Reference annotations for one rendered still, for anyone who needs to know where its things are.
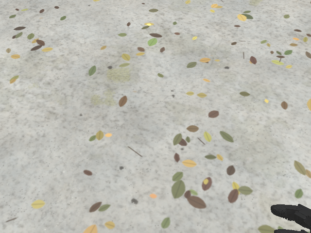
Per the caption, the right robot hand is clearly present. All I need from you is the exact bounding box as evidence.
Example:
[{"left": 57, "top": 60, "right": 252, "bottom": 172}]
[{"left": 270, "top": 204, "right": 311, "bottom": 233}]

